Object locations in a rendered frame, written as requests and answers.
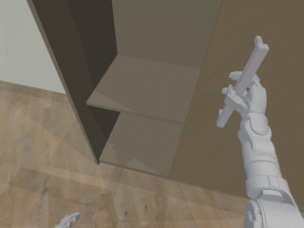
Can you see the robot right hand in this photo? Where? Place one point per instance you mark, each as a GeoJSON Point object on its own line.
{"type": "Point", "coordinates": [253, 101]}

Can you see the robot left hand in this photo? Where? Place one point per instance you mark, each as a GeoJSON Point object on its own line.
{"type": "Point", "coordinates": [68, 221]}

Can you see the handle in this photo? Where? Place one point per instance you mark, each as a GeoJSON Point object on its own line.
{"type": "Point", "coordinates": [245, 78]}

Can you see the robot right forearm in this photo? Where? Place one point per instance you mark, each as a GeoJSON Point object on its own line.
{"type": "Point", "coordinates": [264, 179]}

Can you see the wardrobe door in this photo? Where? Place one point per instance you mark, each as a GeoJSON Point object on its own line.
{"type": "Point", "coordinates": [299, 201]}
{"type": "Point", "coordinates": [209, 156]}

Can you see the right robot upper arm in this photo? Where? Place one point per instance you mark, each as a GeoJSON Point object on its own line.
{"type": "Point", "coordinates": [262, 213]}

